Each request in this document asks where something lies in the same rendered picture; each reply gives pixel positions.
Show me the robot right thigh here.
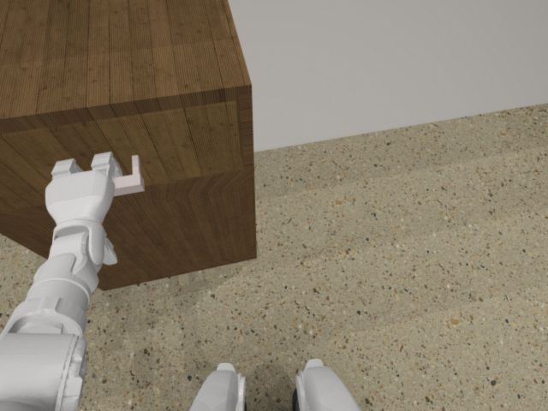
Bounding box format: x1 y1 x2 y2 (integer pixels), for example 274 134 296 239
295 366 361 411

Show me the cabinet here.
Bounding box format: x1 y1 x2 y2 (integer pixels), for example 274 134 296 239
0 0 257 291

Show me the robot left hand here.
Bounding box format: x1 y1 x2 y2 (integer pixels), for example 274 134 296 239
45 152 122 265

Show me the handle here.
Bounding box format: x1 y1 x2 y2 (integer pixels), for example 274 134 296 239
112 155 145 197

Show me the left robot shin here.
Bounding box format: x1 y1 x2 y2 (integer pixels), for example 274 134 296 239
217 363 235 372

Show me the drawer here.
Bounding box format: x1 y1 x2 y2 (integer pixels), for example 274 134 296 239
0 100 241 211

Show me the left robot forearm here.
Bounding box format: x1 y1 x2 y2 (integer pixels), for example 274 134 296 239
0 219 104 341

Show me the left robot upper arm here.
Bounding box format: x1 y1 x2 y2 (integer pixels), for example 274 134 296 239
0 333 87 411

